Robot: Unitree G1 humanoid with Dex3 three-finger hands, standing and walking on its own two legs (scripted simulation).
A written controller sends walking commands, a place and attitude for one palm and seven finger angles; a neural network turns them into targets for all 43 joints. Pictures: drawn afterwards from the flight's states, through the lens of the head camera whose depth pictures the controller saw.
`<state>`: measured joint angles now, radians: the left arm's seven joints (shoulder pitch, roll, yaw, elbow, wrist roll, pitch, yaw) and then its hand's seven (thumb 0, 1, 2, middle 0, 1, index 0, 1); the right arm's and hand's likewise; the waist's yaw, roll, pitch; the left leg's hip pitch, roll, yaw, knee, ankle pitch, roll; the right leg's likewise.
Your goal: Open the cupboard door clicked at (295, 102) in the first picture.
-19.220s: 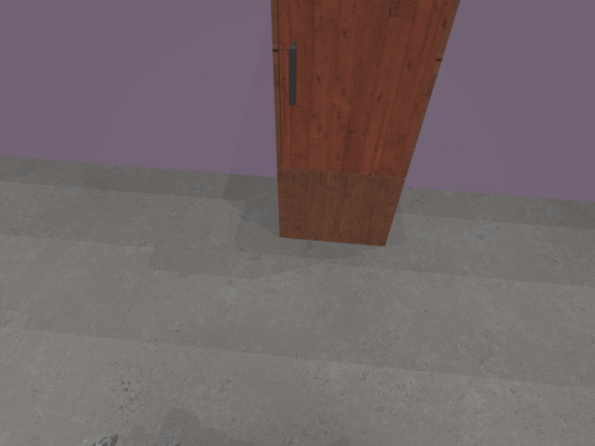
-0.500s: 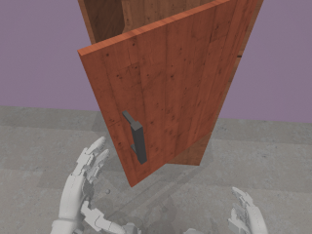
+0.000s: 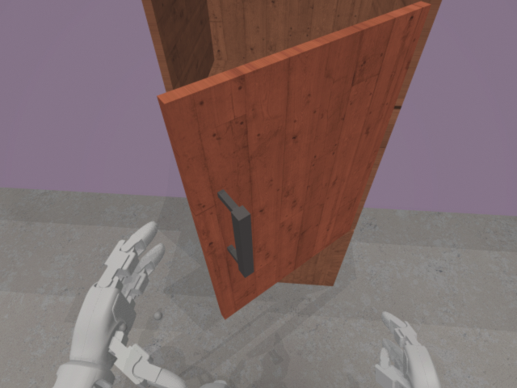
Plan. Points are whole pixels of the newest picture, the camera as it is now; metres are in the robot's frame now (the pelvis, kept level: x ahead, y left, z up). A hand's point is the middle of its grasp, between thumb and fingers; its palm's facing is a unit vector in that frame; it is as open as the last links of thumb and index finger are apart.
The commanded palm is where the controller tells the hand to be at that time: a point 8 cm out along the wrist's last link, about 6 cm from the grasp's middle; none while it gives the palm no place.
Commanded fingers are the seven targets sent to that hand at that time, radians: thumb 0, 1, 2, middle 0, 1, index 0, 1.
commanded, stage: draw the hand back to the body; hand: left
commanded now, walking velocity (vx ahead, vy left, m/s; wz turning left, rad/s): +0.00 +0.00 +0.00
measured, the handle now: (236, 236) +0.33 +0.06 +0.07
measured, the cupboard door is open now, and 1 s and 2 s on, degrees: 41 41 41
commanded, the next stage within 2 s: step back with the hand held close in 1.30 s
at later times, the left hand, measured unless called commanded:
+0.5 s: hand (77, 294) +0.20 +0.21 +0.15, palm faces +0.26 -0.90 -0.34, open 14.1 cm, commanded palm +0.16 +0.26 +0.18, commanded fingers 0.00 0.20 0.60 -0.17 -0.30 -0.17 -0.30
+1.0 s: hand out of the picture +0.22 +0.27 +0.22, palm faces +0.47 -0.79 -0.40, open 8.3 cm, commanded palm +0.17 +0.30 +0.23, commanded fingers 0.00 0.90 0.90 -0.20 -0.30 -0.20 -0.30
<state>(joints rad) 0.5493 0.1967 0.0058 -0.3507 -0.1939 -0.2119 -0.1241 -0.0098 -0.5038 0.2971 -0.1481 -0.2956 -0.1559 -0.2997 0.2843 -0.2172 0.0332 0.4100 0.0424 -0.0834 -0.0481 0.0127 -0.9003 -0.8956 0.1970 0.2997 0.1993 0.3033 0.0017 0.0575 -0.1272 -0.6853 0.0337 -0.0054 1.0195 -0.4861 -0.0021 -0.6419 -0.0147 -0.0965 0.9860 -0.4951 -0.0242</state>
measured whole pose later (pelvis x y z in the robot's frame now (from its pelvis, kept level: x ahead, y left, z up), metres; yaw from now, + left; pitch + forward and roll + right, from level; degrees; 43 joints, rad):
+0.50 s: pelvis +0.01 +0.01 +0.04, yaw +0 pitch +1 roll -1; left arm 0.57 0.29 0.12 -0.43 -0.04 -0.02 0.11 -0.01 -0.13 0.46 -0.17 -0.30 -0.17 -0.30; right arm 0.26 -0.22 0.06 0.52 0.02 -0.11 -0.11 0.01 -0.90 -0.90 0.20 0.30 0.20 0.30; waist 0.05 0.06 -0.05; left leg -0.35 0.02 0.02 0.71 -0.37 0.01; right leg -0.31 -0.01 -0.08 0.67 -0.37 0.00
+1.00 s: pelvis +0.03 +0.01 +0.06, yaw -1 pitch -4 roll +0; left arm 0.46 0.34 0.34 -0.40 -0.05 -0.06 0.13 0.01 0.72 0.82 -0.20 -0.30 -0.21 -0.30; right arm 0.19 -0.23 0.03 0.63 0.00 -0.12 -0.08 0.01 -0.90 -0.90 0.20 0.30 0.20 0.30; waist 0.07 0.06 0.02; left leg -0.10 0.01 0.04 0.44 -0.27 0.01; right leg -0.08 -0.01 -0.06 0.42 -0.27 -0.01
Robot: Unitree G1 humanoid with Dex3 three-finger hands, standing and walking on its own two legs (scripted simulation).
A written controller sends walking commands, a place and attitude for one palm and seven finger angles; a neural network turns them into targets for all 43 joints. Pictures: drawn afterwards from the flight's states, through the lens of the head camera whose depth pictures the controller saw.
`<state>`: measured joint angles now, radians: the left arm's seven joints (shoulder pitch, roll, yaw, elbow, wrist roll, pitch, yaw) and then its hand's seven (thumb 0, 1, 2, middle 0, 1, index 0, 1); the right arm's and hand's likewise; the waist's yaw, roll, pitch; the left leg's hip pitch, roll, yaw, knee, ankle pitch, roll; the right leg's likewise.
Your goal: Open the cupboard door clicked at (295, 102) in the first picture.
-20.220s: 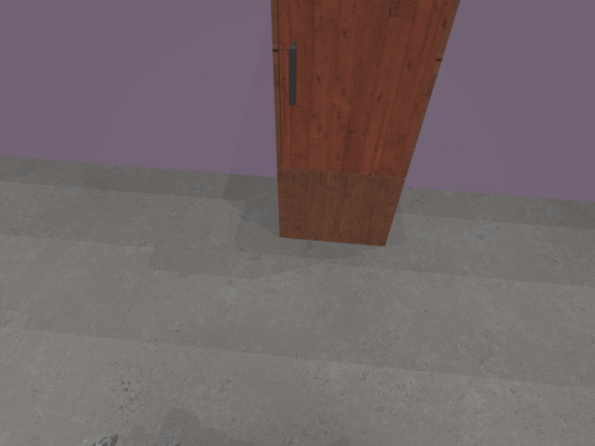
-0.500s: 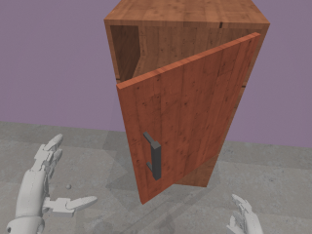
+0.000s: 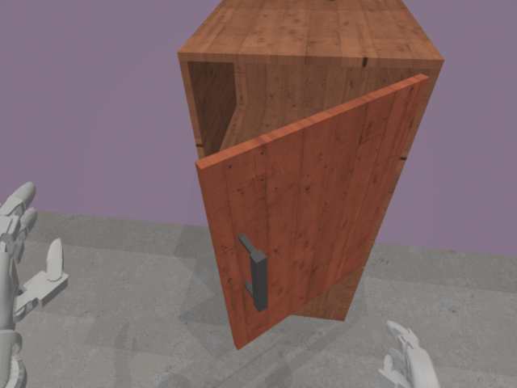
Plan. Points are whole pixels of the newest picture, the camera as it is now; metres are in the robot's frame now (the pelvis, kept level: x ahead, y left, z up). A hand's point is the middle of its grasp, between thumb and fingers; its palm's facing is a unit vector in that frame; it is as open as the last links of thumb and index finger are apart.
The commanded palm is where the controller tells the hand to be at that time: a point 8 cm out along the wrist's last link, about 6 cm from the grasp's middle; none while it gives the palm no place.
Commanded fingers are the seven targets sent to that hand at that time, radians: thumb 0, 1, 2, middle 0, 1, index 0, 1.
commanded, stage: draw the hand back to the body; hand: left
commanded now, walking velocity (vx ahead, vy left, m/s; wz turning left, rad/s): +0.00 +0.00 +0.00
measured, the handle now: (253, 274) +0.30 +0.06 +0.01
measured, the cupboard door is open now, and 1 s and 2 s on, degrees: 41 41 41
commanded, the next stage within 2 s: step back with the hand held close in 0.30 s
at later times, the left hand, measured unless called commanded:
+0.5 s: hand (65, 278) +0.18 +0.25 +0.16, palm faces +0.47 -0.78 -0.41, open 7.4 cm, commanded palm +0.13 +0.29 +0.17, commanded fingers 0.00 0.90 0.90 -0.20 -0.30 -0.20 -0.30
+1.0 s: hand (16, 333) +0.12 +0.27 +0.15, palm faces +0.40 -0.77 -0.50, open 7.4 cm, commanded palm +0.06 +0.31 +0.17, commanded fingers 0.00 0.90 0.90 -0.20 -0.30 -0.20 -0.30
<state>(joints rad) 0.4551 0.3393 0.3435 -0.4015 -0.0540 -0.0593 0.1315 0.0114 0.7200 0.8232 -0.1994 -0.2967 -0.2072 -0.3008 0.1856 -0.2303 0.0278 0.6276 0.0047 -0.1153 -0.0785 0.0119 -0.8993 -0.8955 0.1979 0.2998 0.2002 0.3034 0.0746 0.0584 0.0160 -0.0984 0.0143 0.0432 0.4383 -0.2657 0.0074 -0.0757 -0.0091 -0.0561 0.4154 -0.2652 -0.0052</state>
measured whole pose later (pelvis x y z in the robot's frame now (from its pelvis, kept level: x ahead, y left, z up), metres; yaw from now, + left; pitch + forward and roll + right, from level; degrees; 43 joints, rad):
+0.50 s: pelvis -0.01 -0.01 +0.00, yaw +0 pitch -4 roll -1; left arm 0.45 0.33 0.36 -0.37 -0.05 -0.10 0.12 0.02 0.88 0.90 -0.21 -0.30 -0.22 -0.30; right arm 0.19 -0.23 0.02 0.64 0.01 -0.10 -0.07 0.01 -0.90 -0.90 0.20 0.30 0.20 0.30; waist 0.06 0.07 0.02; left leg -0.11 0.04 0.04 0.43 -0.24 -0.01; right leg -0.08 0.02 -0.06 0.38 -0.23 -0.02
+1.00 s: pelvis -0.09 +0.02 -0.01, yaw -1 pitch -2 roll -1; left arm 0.56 0.41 0.42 -0.51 -0.01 -0.18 0.15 0.02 0.88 0.90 -0.21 -0.30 -0.22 -0.30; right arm 0.21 -0.23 -0.01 0.55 0.02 -0.04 -0.08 0.01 -0.90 -0.90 0.20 0.30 0.20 0.30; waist 0.00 0.01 0.05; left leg -0.33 0.02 0.07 0.53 -0.18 0.04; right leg -0.31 -0.01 -0.03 0.50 -0.16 0.01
